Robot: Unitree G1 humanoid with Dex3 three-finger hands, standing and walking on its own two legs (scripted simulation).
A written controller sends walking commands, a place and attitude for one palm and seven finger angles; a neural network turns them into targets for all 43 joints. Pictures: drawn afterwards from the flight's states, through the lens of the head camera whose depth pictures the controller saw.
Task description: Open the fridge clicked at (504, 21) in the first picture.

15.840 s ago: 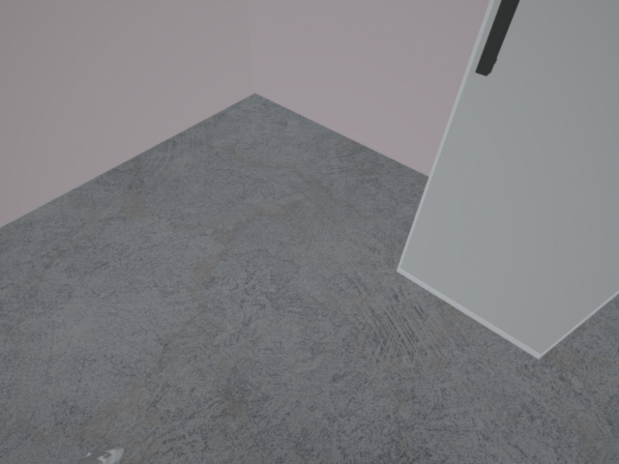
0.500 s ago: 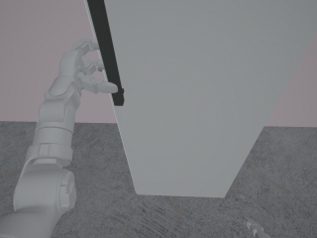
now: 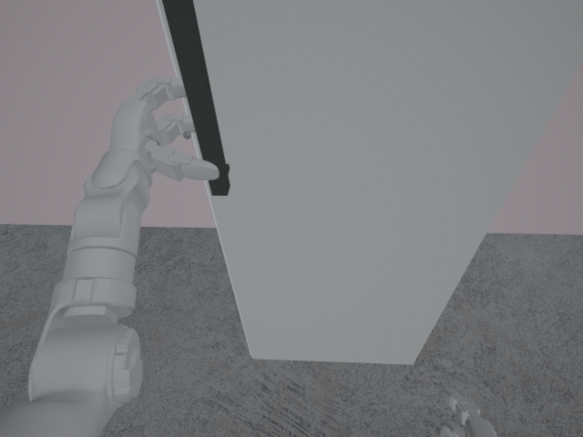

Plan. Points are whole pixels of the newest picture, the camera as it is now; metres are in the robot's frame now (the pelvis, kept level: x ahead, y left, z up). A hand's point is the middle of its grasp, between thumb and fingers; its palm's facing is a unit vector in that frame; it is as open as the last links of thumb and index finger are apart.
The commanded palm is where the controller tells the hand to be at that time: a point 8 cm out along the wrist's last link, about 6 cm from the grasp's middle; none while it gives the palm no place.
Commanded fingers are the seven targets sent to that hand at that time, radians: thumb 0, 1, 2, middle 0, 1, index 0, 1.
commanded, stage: slide the fingers in behind the handle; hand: left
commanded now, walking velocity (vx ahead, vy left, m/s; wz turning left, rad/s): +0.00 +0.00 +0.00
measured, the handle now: (203, 89) +0.48 +0.14 +0.27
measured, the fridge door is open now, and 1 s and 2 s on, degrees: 0 0 0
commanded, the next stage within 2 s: grip the handle and tug to test in 1.38 s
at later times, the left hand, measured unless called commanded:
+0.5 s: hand (202, 135) +0.42 +0.14 +0.23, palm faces +0.02 -1.00 +0.00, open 13.9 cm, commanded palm +0.39 +0.18 +0.23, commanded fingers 0.00 -0.50 0.30 -0.30 -1.20 -0.30 -1.20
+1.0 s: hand (217, 133) +0.42 +0.12 +0.23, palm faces +0.01 -1.00 +0.00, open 14.0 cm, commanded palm +0.39 +0.17 +0.23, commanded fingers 0.00 -0.50 0.30 -0.30 -1.20 -0.30 -1.20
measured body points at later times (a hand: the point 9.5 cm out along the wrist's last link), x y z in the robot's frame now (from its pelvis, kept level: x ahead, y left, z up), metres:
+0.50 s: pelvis +0.01 +0.00 +0.00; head +0.00 -0.02 +0.45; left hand +0.41 +0.19 +0.23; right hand +0.18 -0.22 -0.09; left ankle -0.03 +0.10 -0.74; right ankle +0.03 -0.11 -0.74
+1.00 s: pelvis +0.00 +0.00 +0.00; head -0.01 -0.02 +0.45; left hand +0.42 +0.17 +0.24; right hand +0.16 -0.23 -0.10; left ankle -0.03 +0.10 -0.74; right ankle +0.03 -0.11 -0.74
